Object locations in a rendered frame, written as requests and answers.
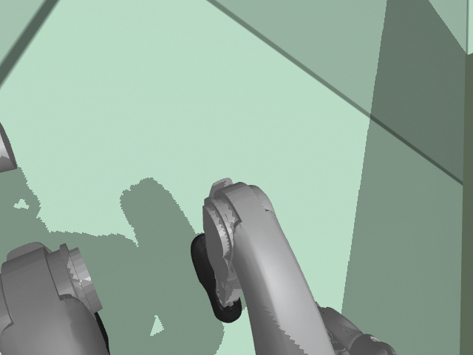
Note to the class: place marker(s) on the right robot hand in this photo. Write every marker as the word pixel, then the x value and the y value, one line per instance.
pixel 341 331

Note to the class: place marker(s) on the bottle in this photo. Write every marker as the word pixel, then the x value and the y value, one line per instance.
pixel 7 158

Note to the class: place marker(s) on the left robot foot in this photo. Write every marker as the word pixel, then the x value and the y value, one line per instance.
pixel 103 331

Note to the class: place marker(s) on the right robot foot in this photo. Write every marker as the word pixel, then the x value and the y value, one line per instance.
pixel 205 274

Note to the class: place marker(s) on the right robot arm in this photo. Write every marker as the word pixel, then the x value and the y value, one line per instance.
pixel 367 344

